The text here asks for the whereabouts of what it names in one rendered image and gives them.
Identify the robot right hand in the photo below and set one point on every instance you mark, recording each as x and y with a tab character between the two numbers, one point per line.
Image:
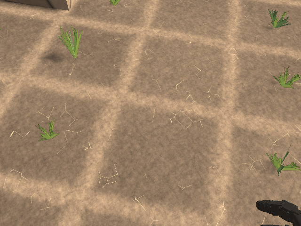
285	210

